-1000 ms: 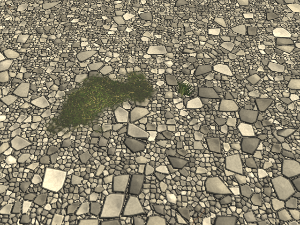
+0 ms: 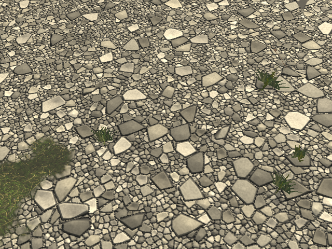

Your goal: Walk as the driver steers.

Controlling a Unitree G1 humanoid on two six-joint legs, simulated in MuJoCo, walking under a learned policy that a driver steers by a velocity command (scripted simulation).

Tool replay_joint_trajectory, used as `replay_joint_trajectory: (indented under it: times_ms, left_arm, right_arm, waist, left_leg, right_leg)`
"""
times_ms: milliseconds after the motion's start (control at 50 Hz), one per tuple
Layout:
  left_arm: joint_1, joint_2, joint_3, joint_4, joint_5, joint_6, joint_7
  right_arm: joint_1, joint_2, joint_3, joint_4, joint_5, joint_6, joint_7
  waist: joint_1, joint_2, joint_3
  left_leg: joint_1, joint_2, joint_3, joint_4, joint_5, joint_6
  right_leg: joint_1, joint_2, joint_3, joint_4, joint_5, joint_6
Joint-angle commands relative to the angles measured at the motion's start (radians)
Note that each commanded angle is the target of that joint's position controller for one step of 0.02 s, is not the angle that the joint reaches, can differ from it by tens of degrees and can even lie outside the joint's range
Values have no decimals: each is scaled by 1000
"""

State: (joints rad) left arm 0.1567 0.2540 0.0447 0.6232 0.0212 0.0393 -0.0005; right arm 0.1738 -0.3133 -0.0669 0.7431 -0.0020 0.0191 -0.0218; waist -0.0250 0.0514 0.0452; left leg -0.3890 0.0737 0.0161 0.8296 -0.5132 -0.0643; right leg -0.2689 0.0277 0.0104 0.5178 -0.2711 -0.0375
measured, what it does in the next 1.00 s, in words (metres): steps on the spot, turning left: left foot, then left foot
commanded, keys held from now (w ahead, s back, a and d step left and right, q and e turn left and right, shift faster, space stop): no key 0.10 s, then q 0.54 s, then w+q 0.24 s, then w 0.02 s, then w+e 0.10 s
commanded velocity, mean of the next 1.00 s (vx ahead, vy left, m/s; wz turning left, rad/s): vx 0.09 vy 0.00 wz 0.32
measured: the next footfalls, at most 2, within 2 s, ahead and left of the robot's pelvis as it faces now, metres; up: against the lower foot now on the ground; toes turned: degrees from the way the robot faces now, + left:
left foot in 0.24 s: +0.02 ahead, +0.14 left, +0.00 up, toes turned +2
left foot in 0.80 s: -0.04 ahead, +0.14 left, +0.00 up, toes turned +23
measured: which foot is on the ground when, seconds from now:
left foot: up 0.00-0.22, down 0.24-0.46, up 0.48-0.78, down 0.80-1.00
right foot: down 0.00-0.80, up 0.82-1.00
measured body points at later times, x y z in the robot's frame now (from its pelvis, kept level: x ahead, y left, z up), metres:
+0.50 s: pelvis -0.02 -0.01 -0.01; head +0.01 -0.01 +0.44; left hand +0.08 +0.29 -0.11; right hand +0.16 -0.28 -0.11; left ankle -0.03 +0.13 -0.72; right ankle +0.00 -0.11 -0.74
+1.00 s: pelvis +0.02 +0.07 +0.01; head +0.02 +0.11 +0.46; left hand +0.05 +0.39 -0.10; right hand +0.18 -0.16 -0.09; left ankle -0.08 +0.12 -0.74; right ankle +0.15 -0.05 -0.66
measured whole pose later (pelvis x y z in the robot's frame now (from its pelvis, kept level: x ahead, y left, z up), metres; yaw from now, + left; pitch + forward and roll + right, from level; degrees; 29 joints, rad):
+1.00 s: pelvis +0.02 +0.07 +0.01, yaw +25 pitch +2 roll -2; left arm 0.16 0.32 0.09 0.74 0.00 -0.07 -0.02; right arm 0.38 -0.25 -0.04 0.71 0.00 -0.04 0.00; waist -0.02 -0.04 0.00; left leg -0.09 -0.03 -0.02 0.34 -0.28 0.06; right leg -0.63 -0.07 0.00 0.98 -0.14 0.02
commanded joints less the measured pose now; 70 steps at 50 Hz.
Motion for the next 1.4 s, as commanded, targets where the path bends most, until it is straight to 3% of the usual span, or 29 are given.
replay_joint_trajectory:
  times_ms: [20, 140, 200, 240, 280, 380, 420, 460, 480, 500, 520, 560, 660, 740, 780, 800, 820, 840, 860, 920, 1100, 1180, 1240, 1260, 1280, 1300, 1320, 1360, 1400]
  left_arm:
    - [-42, 153, 38, -46, -7, -42, 7]
    - [-56, 79, 12, 9, 0, -38, 14]
    - [-71, 129, 25, 33, -8, -32, 18]
    - [-24, 149, 34, 55, -17, -32, 25]
    - [-6, 139, 40, 45, 1, -33, 35]
    - [-46, 82, 49, 26, -11, -15, 48]
    - [4, 91, 58, 36, -11, -26, 38]
    - [41, 150, 81, 52, -7, -29, 32]
    - [57, 186, 87, 54, -3, -30, 28]
    - [52, 169, 75, 37, 8, -42, 28]
    - [31, 152, 64, 25, 9, -52, 31]
    - [-54, 161, 64, 16, -6, -62, 38]
    - [7, 195, 77, 36, -13, -38, 52]
    - [20, 243, 91, 50, -45, -47, 26]
    - [12, 195, 77, 66, -52, -52, 15]
    - [0, 130, 58, 65, -37, -56, 5]
    - [-71, 60, 36, -4, -3, -66, -2]
    - [-157, 116, 47, -49, -30, -95, -3]
    - [-168, 164, 60, -53, -62, -112, -12]
    - [-62, 186, 70, 22, -15, -133, -14]
    - [-189, 65, 14, 32, -35, -127, -55]
    - [-161, 107, 25, 25, -34, -126, -77]
    - [59, 195, 68, 69, -24, -129, -70]
    - [163, 246, 80, 70, -22, -126, -52]
    - [155, 319, 82, 53, -12, -120, -41]
    - [166, 259, 71, 38, -17, -113, -37]
    - [94, 224, 67, 14, -29, -101, -30]
    - [-4, 168, 46, -5, -44, -77, -11]
    - [-45, 179, 50, -12, -23, -65, -4]
  right_arm:
    - [-20, -112, -35, -54, -3, 0, -14]
    - [6, -28, -1, -19, 5, -2, -2]
    - [19, -67, -6, -18, 13, -2, 3]
    - [7, -118, -11, -35, -2, -5, 3]
    - [0, -183, -31, -37, 14, -5, 0]
    - [-9, -152, -32, -67, 3, -20, -8]
    - [-41, -139, -31, -90, 10, -19, -11]
    - [-44, -102, -25, -117, 20, -9, -14]
    - [-27, -83, -20, -128, 20, -3, -14]
    - [-26, -112, -34, -134, 11, 3, -13]
    - [-10, -140, -51, -125, 17, 10, -9]
    - [13, -102, -46, -111, 26, 28, -6]
    - [-74, -36, -14, -170, 27, 34, 27]
    - [-31, -77, -25, -173, 32, 33, 49]
    - [114, -94, -42, -100, 32, 27, 45]
    - [239, -132, -62, -55, 38, 22, 36]
    - [311, -268, -90, -69, 28, 5, 24]
    - [267, -249, -74, -113, 7, -38, 40]
    - [202, -190, -54, -117, 4, -63, 42]
    - [101, -99, -19, -130, 11, -77, 22]
    - [203, -127, -20, -56, -7, -81, -7]
    - [174, -142, -28, -44, 2, -70, -14]
    - [123, -151, -31, -70, 6, -49, -33]
    - [141, -131, -20, -93, -13, -55, -33]
    - [291, -6, 15, -113, -51, -67, -16]
    - [290, -90, 10, -94, -17, -77, 1]
    - [171, -142, -5, -121, 18, -77, 7]
    - [71, -136, -5, -149, -1, -59, -8]
    - [97, -110, -2, -158, -10, -36, -13]
  waist:
    - [24, -208, -99]
    - [29, -186, -124]
    - [14, -182, -96]
    - [21, -120, -74]
    - [66, 64, -67]
    - [37, 168, -58]
    - [56, 128, -89]
    - [49, -98, -89]
    - [46, -265, -87]
    - [56, -280, -97]
    - [39, -178, -91]
    - [-1, -129, -54]
    - [66, -183, -109]
    - [43, -198, -98]
    - [-16, -145, -97]
    - [-59, -19, -103]
    - [-74, 266, -71]
    - [-99, 157, -67]
    - [-57, 116, 9]
    - [19, 81, 25]
    - [-52, 46, 27]
    - [-23, 55, 3]
    - [92, 47, -141]
    - [129, -48, -249]
    - [10, -320, -384]
    - [74, -221, -541]
    - [94, -152, -400]
    - [52, -21, -187]
    - [-4, -87, -109]
  left_leg:
    - [-125, 9, -68, 170, 3, -23]
    - [60, 0, -37, -97, 109, -35]
    - [135, -26, 2, -273, 224, -11]
    - [174, -8, -43, -370, 472, 30]
    - [118, 46, -145, -343, 566, 127]
    - [88, 129, -378, -449, 440, 224]
    - [69, 94, -357, -393, 425, 196]
    - [-89, -37, -182, -198, 292, 91]
    - [-173, -112, -70, -25, 114, 46]
    - [-230, -78, -78, 225, -127, 20]
    - [-243, -60, -119, 370, -126, 15]
    - [-245, -20, -116, 359, -1, 3]
    - [-102, -12, 1, 60, 82, -11]
    - [71, -39, 77, -177, 125, 66]
    - [290, -97, 124, -315, 165, 118]
    - [449, -52, 7, -374, 119, 169]
    - [562, 228, -524, -492, 4, 327]
    - [471, 322, -787, -650, -155, 453]
    - [430, 308, -713, -688, -181, 425]
    - [368, 171, -407, -667, 129, 307]
    - [302, 88, -31, -651, 759, 206]
    - [396, 133, -4, -535, 967, 199]
    - [414, 83, 37, -176, 1204, 140]
    - [223, 29, 52, 99, 904, 84]
    - [-150, -165, 16, 500, -154, 3]
    - [-218, -171, -163, 654, -165, -8]
    - [-278, -116, -169, 643, -76, 6]
    - [-265, -54, -134, 508, 40, 10]
    - [-144, -44, -117, 349, 77, 7]
  right_leg:
    - [136, -268, 248, -185, 418, -188]
    - [128, -216, 157, -154, 435, -177]
    - [100, -227, 170, -134, 330, -169]
    - [82, -191, 152, -109, 189, -101]
    - [60, -66, 21, -40, 38, -21]
    - [-8, 12, -31, 124, -29, 12]
    - [41, -15, -8, 53, 12, -6]
    - [153, -150, 110, -94, 56, -66]
    - [181, -321, 300, -202, 154, -167]
    - [180, -448, 400, -228, 311, -265]
    - [157, -457, 370, -222, 378, -285]
    - [128, -374, 197, -220, 346, -216]
    - [165, -310, -5, -214, 274, -183]
    - [80, -348, -1, -254, -131, -152]
    - [-53, -302, -83, -139, -250, -90]
    - [-198, -240, -171, 106, -281, -32]
    - [-569, -93, -216, 555, -403, 65]
    - [-690, -42, 20, 669, -374, 55]
    - [-715, -86, 59, 671, -259, 33]
    - [-593, -135, 42, 529, 37, 43]
    - [-323, -69, -65, 108, 390, 59]
    - [-279, -27, -56, 40, 303, 3]
    - [-23, 57, -91, -54, 308, -57]
    - [248, -75, 81, -46, 597, -121]
    - [589, -371, 495, 49, 1009, -339]
    - [625, -414, 671, -67, 748, -420]
    - [503, -352, 551, -121, 534, -365]
    - [191, -268, 422, -204, 307, -277]
    - [-25, -196, 353, -256, 243, -248]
